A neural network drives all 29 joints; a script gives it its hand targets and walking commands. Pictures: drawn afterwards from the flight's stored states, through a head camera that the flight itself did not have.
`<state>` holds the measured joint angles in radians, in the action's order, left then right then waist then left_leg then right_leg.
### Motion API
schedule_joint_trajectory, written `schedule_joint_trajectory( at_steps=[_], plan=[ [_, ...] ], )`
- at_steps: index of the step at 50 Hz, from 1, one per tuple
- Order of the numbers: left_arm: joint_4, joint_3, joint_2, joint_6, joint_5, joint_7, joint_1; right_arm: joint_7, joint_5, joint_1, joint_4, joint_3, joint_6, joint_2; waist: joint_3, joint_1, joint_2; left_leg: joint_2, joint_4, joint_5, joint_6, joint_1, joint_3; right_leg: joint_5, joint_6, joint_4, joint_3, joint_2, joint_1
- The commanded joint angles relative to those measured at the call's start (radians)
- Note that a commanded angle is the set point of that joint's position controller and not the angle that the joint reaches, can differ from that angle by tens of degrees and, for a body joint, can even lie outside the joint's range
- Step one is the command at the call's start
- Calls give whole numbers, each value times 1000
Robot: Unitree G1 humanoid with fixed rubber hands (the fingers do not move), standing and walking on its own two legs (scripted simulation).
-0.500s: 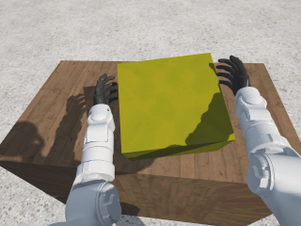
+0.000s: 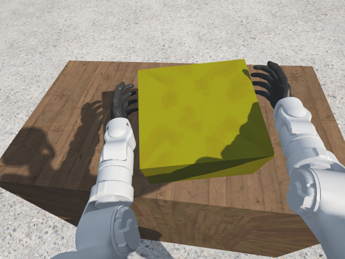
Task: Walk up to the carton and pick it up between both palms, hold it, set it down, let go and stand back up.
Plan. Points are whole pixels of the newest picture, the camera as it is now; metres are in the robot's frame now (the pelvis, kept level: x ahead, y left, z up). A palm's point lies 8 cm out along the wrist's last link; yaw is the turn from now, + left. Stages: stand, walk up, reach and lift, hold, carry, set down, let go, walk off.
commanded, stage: set down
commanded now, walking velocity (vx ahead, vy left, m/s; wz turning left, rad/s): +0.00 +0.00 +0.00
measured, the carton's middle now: (196, 122) +0.45 +0.02 +0.03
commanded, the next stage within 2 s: none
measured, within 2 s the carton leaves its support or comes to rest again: rests again in 1.14 s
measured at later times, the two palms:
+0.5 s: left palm (122, 117) +0.41 +0.20 +0.09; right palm (276, 97) +0.48 -0.17 +0.10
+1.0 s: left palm (122, 118) +0.41 +0.20 +0.08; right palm (275, 99) +0.48 -0.17 +0.10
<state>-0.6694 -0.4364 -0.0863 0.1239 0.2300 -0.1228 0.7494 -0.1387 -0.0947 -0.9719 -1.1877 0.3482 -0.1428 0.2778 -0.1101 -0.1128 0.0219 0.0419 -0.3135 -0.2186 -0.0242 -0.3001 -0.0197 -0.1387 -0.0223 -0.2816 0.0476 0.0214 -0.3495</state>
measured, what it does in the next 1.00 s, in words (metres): stands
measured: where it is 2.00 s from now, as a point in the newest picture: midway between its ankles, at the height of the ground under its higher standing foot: outside the picture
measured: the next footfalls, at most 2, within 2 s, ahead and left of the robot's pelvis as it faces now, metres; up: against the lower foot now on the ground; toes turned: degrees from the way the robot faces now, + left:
none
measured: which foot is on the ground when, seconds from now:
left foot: down 0.00-1.00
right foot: down 0.00-1.00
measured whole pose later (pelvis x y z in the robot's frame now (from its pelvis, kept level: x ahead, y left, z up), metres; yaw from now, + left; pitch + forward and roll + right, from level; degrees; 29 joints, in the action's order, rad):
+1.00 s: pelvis +0.00 +0.00 +0.00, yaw +0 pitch +17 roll +0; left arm -0.80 -0.48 -0.07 0.00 0.23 -0.11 0.81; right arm -0.15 -0.16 -1.01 -1.24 0.42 -0.21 0.29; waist -0.14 -0.12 0.02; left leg 0.04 -0.33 -0.21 -0.02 -0.41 -0.03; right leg -0.13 -0.02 -0.30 0.04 0.02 -0.46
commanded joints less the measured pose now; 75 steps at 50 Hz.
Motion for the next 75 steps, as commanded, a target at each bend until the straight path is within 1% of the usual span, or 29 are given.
schedule_joint_trajectory(
  at_steps=[1,3,4,6,7,8,9,13,14,19,20,22,26,31,34,42,43,47,48,49,53,57,58,59,60,64,65,69,75],
  plan=[
    [-1,245,-309,-20,-18,113,450,-140,-41,-446,66,-151,-32,-386,-492,-11,-111,-30,-21,501,5,-5,-61,620,26,-109,21,-11,453],
    [4,243,-310,-29,-20,110,457,-142,-46,-451,68,-142,-35,-385,-514,-12,-115,-32,-21,501,5,-12,-59,634,28,-115,23,-12,456],
    [-16,241,-307,-30,-18,111,469,-142,-51,-452,58,-139,-33,-388,-518,-7,-109,-33,-20,494,6,-21,-61,635,28,-117,19,-13,460],
    [-21,236,-310,-39,-17,113,453,-141,-58,-445,49,-138,-36,-396,-528,-9,-122,-34,-22,499,10,-33,-63,666,29,-125,17,-18,467],
    [-27,231,-314,-44,-15,113,455,-142,-59,-448,53,-142,-39,-398,-532,-15,-118,-33,-24,504,10,-40,-61,678,30,-129,16,-19,471],
    [-33,231,-314,-47,-15,114,453,-142,-63,-444,41,-138,-39,-398,-535,-9,-123,-33,-22,502,10,-46,-62,685,30,-130,15,-19,473],
    [-37,233,-315,-51,-19,114,456,-142,-65,-447,47,-137,-43,-396,-541,-12,-124,-34,-24,502,12,-52,-64,689,31,-133,16,-19,473],
    [-65,228,-322,-65,-14,116,458,-142,-79,-449,22,-128,-52,-397,-544,-7,-125,-29,-28,511,12,-48,-62,675,32,-133,19,-18,451],
    [-70,224,-319,-68,-14,116,453,-143,-81,-444,19,-126,-53,-397,-544,-12,-131,-29,-28,508,14,-50,-64,679,33,-136,18,-19,449],
    [-93,220,-319,-81,-14,117,449,-142,-84,-442,-6,-122,-56,-393,-532,-12,-139,-26,-26,507,18,-66,-64,673,31,-136,17,-18,440],
    [-99,220,-320,-84,-14,117,453,-143,-87,-444,-12,-119,-58,-388,-529,-6,-140,-27,-27,505,17,-64,-64,658,32,-134,19,-17,433],
    [-110,218,-323,-84,-13,116,445,-145,-86,-440,-16,-116,-59,-383,-531,-11,-130,-26,-30,510,17,-57,-62,651,29,-133,17,-17,423],
    [-119,216,-320,-88,-10,116,443,-146,-88,-434,-31,-108,-62,-380,-529,-6,-123,-22,-38,528,15,-38,-60,628,26,-125,21,-15,395],
    [-130,213,-323,-94,-5,114,436,-149,-91,-434,-30,-102,-67,-372,-525,-13,-114,-20,-42,537,12,-33,-61,601,25,-123,21,-11,379],
    [-141,204,-317,-93,3,117,423,-150,-99,-423,-40,-95,-61,-372,-512,-14,-123,-20,-39,521,17,-32,-62,578,24,-117,21,-10,367],
    [-156,196,-331,-110,7,120,416,-149,-107,-416,-43,-98,-70,-388,-508,-15,-123,-21,-44,527,19,-50,-63,591,25,-125,18,-14,374],
    [-151,197,-328,-111,7,121,413,-148,-109,-408,-41,-95,-71,-385,-505,-9,-121,-23,-44,532,19,-46,-63,596,25,-124,19,-15,374],
    [-168,193,-332,-116,13,126,400,-147,-118,-397,-46,-92,-76,-386,-495,-6,-124,-22,-46,537,19,-40,-61,595,27,-124,19,-12,360],
    [-161,192,-333,-120,16,126,398,-147,-118,-396,-45,-91,-78,-387,-503,-10,-120,-20,-47,541,20,-42,-60,602,27,-126,19,-12,360],
    [-173,189,-335,-120,14,126,396,-147,-116,-397,-48,-90,-77,-387,-489,-6,-126,-21,-47,536,20,-39,-59,586,26,-123,19,-13,354],
    [-169,190,-333,-124,19,125,386,-147,-123,-378,-54,-84,-76,-386,-487,-5,-117,-18,-52,545,21,-29,-60,570,24,-120,21,-11,331],
    [-185,181,-342,-132,25,131,370,-143,-129,-371,-41,-97,-79,-408,-474,-1,-140,-26,-42,519,30,-80,-61,627,32,-134,14,-19,375],
    [-189,185,-342,-136,26,133,372,-143,-131,-373,-39,-100,-82,-408,-482,-6,-135,-27,-41,514,30,-88,-64,634,34,-138,13,-17,380],
    [-190,183,-350,-141,26,132,370,-142,-133,-371,-41,-99,-85,-415,-482,1,-136,-26,-46,521,30,-88,-61,637,32,-139,12,-20,376],
    [-183,183,-354,-147,26,130,366,-143,-130,-371,-37,-103,-90,-418,-491,-4,-131,-22,-48,541,28,-79,-61,642,31,-143,14,-18,374],
    [-191,189,-362,-150,31,132,347,-143,-141,-345,-54,-94,-95,-408,-489,5,-107,-16,-73,593,21,-12,-55,604,28,-132,23,-9,308],
    [-191,190,-373,-152,33,131,342,-144,-143,-342,-52,-88,-98,-411,-488,4,-101,-12,-78,609,18,3,-52,584,25,-127,26,-7,286],
    [-186,200,-383,-162,35,127,319,-146,-140,-332,-53,-91,-114,-407,-503,-2,-92,-4,-108,682,12,41,-45,580,23,-127,32,2,241],
    [-203,197,-374,-164,39,125,282,-144,-128,-310,-79,-99,-119,-386,-453,1,-85,-2,-111,702,12,40,-36,572,23,-121,31,2,222]
  ],
)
